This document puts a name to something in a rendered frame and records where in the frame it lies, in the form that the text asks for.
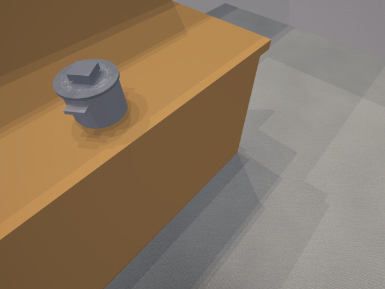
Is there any lid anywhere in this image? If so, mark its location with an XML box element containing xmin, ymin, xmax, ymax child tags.
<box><xmin>52</xmin><ymin>59</ymin><xmax>120</xmax><ymax>101</ymax></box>

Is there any table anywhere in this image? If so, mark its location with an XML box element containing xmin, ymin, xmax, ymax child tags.
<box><xmin>0</xmin><ymin>0</ymin><xmax>271</xmax><ymax>289</ymax></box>

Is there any pot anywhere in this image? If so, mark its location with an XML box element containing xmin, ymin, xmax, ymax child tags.
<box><xmin>63</xmin><ymin>81</ymin><xmax>128</xmax><ymax>129</ymax></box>

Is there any knob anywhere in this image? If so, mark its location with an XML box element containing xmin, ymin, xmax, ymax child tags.
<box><xmin>66</xmin><ymin>61</ymin><xmax>100</xmax><ymax>82</ymax></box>

